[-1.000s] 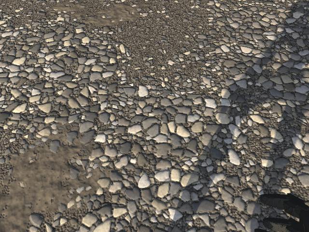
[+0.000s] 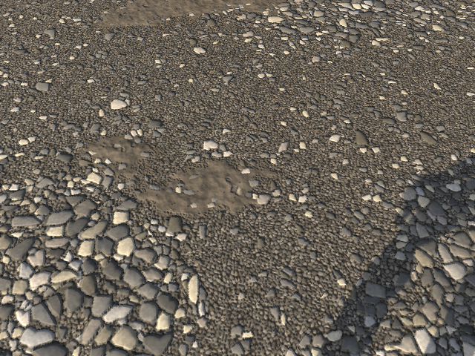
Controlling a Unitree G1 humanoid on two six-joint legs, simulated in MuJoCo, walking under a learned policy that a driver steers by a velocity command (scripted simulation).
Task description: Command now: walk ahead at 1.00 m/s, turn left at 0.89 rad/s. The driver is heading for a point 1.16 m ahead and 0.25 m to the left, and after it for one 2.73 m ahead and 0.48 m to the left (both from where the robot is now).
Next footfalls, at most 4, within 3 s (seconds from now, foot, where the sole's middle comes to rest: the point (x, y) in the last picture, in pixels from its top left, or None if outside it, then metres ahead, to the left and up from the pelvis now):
0.36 right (287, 328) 0.57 -0.14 -0.73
0.84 left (125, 270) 0.77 0.33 -0.73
1.28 right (107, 160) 1.24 0.45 -0.73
1.70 left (46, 106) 1.56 0.75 -0.73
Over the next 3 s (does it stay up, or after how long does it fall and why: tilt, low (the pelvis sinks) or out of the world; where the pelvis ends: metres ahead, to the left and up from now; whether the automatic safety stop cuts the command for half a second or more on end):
stays up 2.51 0.35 0.04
